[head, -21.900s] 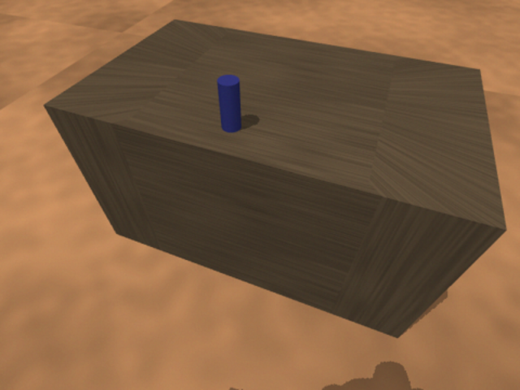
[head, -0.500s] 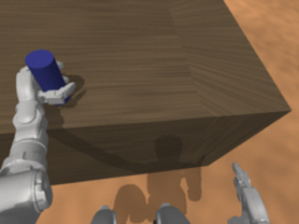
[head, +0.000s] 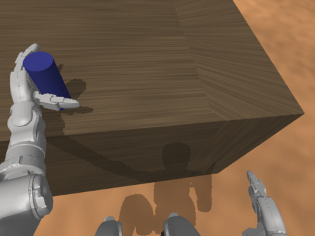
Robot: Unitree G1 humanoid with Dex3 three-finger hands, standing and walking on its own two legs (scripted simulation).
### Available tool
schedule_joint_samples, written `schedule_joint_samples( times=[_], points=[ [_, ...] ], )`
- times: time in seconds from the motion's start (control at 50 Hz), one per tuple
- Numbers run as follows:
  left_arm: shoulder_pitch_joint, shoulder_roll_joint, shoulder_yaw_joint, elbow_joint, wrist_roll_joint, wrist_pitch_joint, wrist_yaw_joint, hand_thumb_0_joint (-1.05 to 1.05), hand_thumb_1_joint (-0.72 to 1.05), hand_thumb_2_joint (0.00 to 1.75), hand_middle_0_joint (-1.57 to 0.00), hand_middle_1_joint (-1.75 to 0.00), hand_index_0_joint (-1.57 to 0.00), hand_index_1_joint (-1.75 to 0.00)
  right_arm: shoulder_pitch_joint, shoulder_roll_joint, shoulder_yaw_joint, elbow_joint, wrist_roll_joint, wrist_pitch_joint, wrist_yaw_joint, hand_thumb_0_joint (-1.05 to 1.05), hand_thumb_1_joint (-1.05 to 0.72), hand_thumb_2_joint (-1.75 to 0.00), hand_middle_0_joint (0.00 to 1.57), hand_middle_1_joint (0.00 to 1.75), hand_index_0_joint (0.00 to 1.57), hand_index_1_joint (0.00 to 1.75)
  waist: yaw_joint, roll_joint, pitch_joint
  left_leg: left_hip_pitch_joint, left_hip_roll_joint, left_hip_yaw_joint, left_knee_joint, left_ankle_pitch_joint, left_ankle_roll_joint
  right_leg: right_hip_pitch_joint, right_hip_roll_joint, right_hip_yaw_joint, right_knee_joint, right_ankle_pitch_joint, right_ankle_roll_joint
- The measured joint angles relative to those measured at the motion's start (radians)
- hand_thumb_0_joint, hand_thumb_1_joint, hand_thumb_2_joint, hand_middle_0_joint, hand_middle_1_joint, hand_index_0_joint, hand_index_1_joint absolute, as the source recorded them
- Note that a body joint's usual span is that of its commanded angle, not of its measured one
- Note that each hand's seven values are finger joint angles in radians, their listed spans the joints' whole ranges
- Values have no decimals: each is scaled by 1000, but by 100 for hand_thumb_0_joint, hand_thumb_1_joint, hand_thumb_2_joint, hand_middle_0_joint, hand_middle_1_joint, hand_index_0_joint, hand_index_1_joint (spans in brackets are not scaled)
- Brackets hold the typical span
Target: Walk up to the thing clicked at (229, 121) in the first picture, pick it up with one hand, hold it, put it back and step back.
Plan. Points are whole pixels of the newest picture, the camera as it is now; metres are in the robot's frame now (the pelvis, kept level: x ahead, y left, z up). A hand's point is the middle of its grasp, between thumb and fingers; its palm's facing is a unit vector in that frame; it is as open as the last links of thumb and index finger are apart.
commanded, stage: withdraw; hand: left
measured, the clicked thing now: (50, 84) +0.48 +0.21 +0.07
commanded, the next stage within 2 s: rise in 0.22 s
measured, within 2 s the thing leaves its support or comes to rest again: neither
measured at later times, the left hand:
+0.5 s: hand out of the picture +0.46 +0.31 +0.15, palm faces +0.28 -0.93 -0.24, open 17.5 cm
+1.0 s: hand out of the picture +0.30 +0.29 +0.14, palm faces +0.36 -0.86 -0.36, open 17.5 cm
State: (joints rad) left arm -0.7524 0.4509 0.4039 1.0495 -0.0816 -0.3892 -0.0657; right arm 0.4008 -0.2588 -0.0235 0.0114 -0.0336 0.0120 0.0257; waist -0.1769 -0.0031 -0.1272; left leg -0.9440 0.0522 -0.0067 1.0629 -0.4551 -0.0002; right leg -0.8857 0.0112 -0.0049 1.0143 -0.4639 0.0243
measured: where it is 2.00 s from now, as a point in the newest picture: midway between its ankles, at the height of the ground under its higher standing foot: outside the picture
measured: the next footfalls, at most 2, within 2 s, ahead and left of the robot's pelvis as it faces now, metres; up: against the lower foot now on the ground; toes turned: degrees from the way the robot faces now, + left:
none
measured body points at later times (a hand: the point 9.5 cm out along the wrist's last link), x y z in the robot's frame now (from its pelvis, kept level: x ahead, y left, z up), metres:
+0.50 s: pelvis +0.02 +0.00 +0.03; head +0.08 +0.01 +0.48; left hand +0.44 +0.36 +0.16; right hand +0.17 -0.25 -0.02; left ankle +0.02 +0.12 -0.66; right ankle +0.01 -0.14 -0.66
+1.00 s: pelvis +0.03 +0.00 +0.05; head +0.05 -0.01 +0.50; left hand +0.28 +0.33 +0.16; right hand +0.19 -0.25 -0.01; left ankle +0.02 +0.12 -0.66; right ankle +0.01 -0.14 -0.66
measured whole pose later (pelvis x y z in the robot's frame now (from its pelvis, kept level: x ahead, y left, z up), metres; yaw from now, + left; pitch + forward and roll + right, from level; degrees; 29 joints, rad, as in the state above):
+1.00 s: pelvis +0.03 +0.00 +0.05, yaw +1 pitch +6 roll -1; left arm 0.11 0.40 0.31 0.07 -0.07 -0.02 0.04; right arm 0.39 -0.25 -0.07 0.30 0.08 0.04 -0.03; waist 0.02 0.04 -0.10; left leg -0.47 0.02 0.01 0.75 -0.39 0.00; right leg -0.42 -0.02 0.00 0.72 -0.40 0.03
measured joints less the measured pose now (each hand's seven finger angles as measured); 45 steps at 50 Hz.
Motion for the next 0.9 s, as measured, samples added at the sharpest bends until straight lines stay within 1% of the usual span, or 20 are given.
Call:
schedule_joint_samples(
  times=[0.08, 0.12, 0.18, 0.24, 0.28, 0.36, 0.38, 0.4, 0.44, 0.48, 0.52, 0.58, 0.66, 0.72, 0.8, 0.84, 0.9],
  points=[
    [0, 22, 17, -35, -1, 21, -7, -1, -49, 16, -16, -15, -17, -16, 4, -2, -5, -6, 7, 9, -7, -1, 53, -6, 6, 5, 6, 6, 2, -2, 1, 19, 2, 1, -12, 1, -2, 19, 1, 1, -13, 3, -1],
    [-5, 39, 30, -54, -1, 40, -15, -2, -49, 14, -13, -12, -13, -13, 6, -3, -4, 1, 12, 12, -13, -1, 53, -6, 6, 5, 6, 6, 6, -1, 0, 37, 2, 1, -23, 3, -2, 37, 2, 0, -27, 6, -1],
    [-20, 78, 39, -62, -5, 83, -27, -2, -51, 12, -9, -9, -10, -9, 8, -3, -3, 20, 20, 19, -21, -1, 53, -6, 6, 5, 6, 6, 13, 2, -8, 70, 3, 2, -47, 7, -3, 71, 3, 0, -53, 12, -2],
    [-39, 118, 39, -52, -13, 127, -54, -2, -52, 9, -7, -7, -8, -7, 5, 1, 0, 67, 33, 21, -29, -1, 53, -6, 6, 5, 6, 6, 27, 8, -16, 110, 3, 3, -78, 13, -2, 112, 3, 1, -88, 20, -2],
    [-50, 144, 32, -28, -23, 153, -78, -2, -52, 8, -6, -6, -7, -6, 1, 3, 2, 101, 40, 19, -32, -1, 53, -6, 6, 5, 6, 6, 37, 15, -21, 134, 2, 5, -99, 18, 0, 137, 2, 2, -109, 26, -1],
    [-46, 165, 21, -7, -43, 198, -131, -1, -54, 5, -5, -4, -7, -4, -9, 4, 14, 160, 52, 9, -35, -1, 54, -5, 5, 5, 6, 6, 61, 26, -27, 166, -3, 9, -129, 27, 3, 168, -3, 5, -140, 35, 2],
    [-37, 169, 12, -10, -21, 208, -131, -1, -54, 4, -5, -4, -6, -4, -12, 5, 16, 168, 56, 11, -33, -1, 54, -5, 5, 5, 6, 6, 66, 27, -24, 176, -4, 11, -138, 29, 4, 177, -4, 7, -147, 37, 3],
    [-22, 174, 1, -14, 1, 224, -123, -1, -55, 4, -5, -4, -6, -4, -15, 5, 18, 173, 59, 15, -32, -1, 54, -5, 5, 5, 6, 6, 69, 30, -20, 189, -6, 14, -149, 32, 4, 189, -6, 9, -156, 40, 5],
    [4, 176, -16, -23, 31, 260, -102, -1, -56, 4, -5, -4, -6, -4, -16, 4, 21, 183, 66, 20, -30, -1, 55, -5, 5, 5, 6, 6, 80, 32, -10, 216, -9, 18, -173, 41, 5, 214, -9, 13, -177, 47, 6],
    [30, 176, -14, -40, 57, 288, -79, -1, -56, 4, -5, -5, -6, -5, -20, 5, 19, 195, 72, 26, -24, -1, 56, -5, 5, 5, 6, 6, 89, 32, -3, 237, -10, 21, -193, 48, 4, 234, -10, 15, -196, 55, 6],
    [49, 187, 1, -49, 79, 307, -54, -1, -57, 4, -5, -5, -6, -5, -24, 2, 19, 204, 77, 34, -23, -1, 56, -5, 5, 6, 6, 6, 93, 30, 5, 257, -11, 22, -209, 54, 4, 252, -11, 16, -211, 60, 5],
    [72, 216, 24, -59, 95, 320, -12, -2, -58, 4, -6, -5, -6, -5, -31, -1, 14, 224, 82, 37, -26, -1, 55, -6, 6, 6, 6, 6, 98, 19, 17, 283, -12, 22, -230, 61, 3, 277, -12, 15, -228, 65, 4],
    [116, 239, 26, -80, 100, 331, 31, -2, -58, 4, -6, -4, -6, -5, -31, -6, 9, 257, 85, 32, -26, -1, 53, -6, 6, 6, 6, 6, 113, 14, 13, 307, -12, 18, -251, 68, 0, 303, -12, 10, -251, 71, 2],
    [170, 225, 11, -132, 96, 342, 52, -2, -58, 4, -6, -4, -6, -5, -32, -8, 2, 291, 86, 27, -22, -1, 53, -6, 5, 6, 6, 6, 133, 20, 8, 327, -13, 15, -262, 70, -1, 326, -12, 7, -266, 74, 0],
    [300, 170, -16, -271, 79, 348, 69, -2, -58, 3, -6, -3, -6, -4, -29, -8, -4, 303, 91, 20, -24, -1, 52, -7, 5, 6, 6, 6, 157, 33, 6, 365, -16, 14, -279, 71, 0, 365, -16, 5, -283, 74, 1],
    [395, 127, -30, -388, 65, 355, 76, -2, -57, 3, -6, -3, -6, -4, -25, -7, -9, 300, 96, 19, -29, -1, 52, -6, 6, 6, 6, 6, 168, 38, 6, 387, -19, 16, -288, 71, 0, 386, -19, 6, -289, 73, 2],
    [576, 55, -53, -621, 41, 361, 86, -2, -56, 3, -6, -3, -6, -4, -19, -4, -18, 290, 104, 18, -39, -1, 52, -6, 6, 6, 6, 6, 178, 42, 9, 420, -24, 19, -300, 71, 2, 416, -24, 9, -294, 69, 4]
  ],
)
